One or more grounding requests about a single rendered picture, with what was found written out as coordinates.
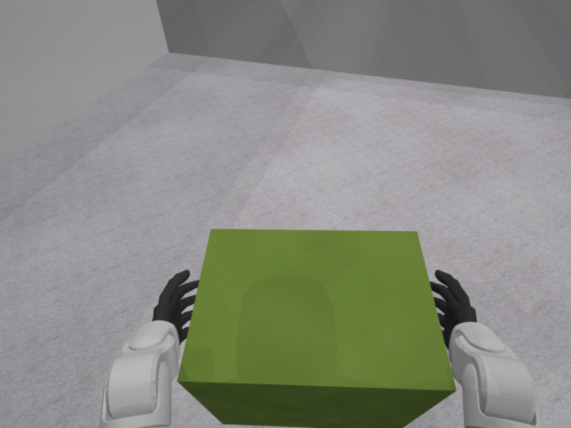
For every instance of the robot left hand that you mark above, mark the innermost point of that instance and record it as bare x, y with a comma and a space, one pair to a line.
170, 304

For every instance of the left robot forearm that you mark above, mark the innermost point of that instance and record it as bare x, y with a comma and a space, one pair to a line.
137, 390

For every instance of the robot right hand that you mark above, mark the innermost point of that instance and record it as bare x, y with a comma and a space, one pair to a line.
456, 308

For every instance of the right robot forearm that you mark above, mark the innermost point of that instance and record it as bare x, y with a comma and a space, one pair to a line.
497, 389

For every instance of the carton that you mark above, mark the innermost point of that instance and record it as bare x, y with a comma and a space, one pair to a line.
315, 329

